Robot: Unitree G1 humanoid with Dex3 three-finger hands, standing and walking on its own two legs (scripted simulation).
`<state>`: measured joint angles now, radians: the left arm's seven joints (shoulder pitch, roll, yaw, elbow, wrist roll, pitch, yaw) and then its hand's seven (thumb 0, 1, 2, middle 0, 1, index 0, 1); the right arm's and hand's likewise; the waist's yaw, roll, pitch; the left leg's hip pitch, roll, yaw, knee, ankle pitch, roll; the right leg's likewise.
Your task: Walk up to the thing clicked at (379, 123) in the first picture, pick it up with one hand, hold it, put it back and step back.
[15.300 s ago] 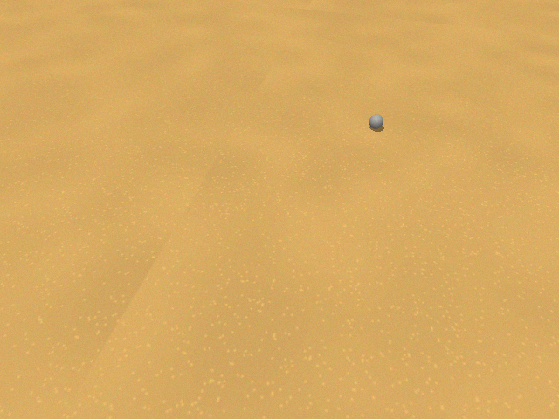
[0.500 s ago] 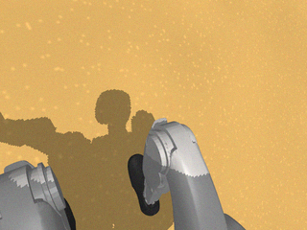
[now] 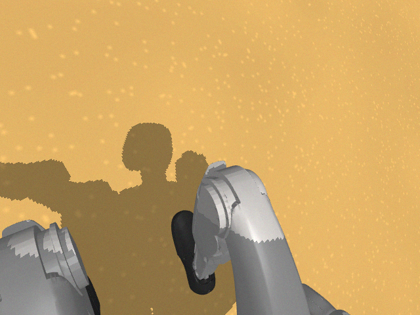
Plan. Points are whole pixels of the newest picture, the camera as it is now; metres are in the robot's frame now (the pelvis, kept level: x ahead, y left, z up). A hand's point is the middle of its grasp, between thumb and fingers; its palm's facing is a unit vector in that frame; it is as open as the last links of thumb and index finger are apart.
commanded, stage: close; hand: left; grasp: from above
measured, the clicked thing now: out of the picture +0.44 +0.33 -0.26
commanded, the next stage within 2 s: settle in 0.86 s
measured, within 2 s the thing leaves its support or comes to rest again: leaves its support in 1.22 s
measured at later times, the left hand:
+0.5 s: hand out of the picture +0.43 +0.32 -0.24, palm faces -0.47 -0.14 -0.87, open 10.6 cm
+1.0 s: hand out of the picture +0.43 +0.32 -0.24, palm faces -0.46 -0.14 -0.88, open 10.5 cm
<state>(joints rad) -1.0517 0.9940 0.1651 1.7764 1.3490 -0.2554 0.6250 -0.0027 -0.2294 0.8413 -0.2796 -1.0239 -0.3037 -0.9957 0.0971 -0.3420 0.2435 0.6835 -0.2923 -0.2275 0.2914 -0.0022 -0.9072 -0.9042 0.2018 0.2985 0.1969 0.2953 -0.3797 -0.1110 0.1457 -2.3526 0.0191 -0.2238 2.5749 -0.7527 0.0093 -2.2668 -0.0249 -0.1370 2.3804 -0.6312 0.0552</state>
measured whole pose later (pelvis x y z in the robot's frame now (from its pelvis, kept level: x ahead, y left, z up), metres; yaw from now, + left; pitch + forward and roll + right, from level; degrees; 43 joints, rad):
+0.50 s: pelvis +0.00 +0.00 +0.00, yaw +0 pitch +28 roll -13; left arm -1.07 1.01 0.14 1.80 1.35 -0.26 0.63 -0.01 -0.11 0.74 -0.43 -0.94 -0.50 -0.93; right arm 0.10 -0.36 0.25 0.68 -0.29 -0.24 0.28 0.00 -0.91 -0.90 0.20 0.30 0.20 0.29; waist -0.38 -0.12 0.16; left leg -2.35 0.02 -0.23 2.57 -0.75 0.01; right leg -2.26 -0.02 -0.14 2.37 -0.62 0.06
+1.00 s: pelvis +0.00 +0.00 +0.00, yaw +0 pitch +28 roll -13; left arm -1.07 1.01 0.13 1.79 1.33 -0.26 0.62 -0.01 -0.10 0.65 -0.49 -0.88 -0.57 -0.85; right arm 0.10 -0.36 0.26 0.67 -0.28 -0.25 0.28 0.00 -0.91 -0.91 0.20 0.30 0.20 0.29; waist -0.38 -0.12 0.16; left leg -2.35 0.02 -0.23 2.57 -0.74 0.01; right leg -2.26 -0.02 -0.14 2.37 -0.62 0.05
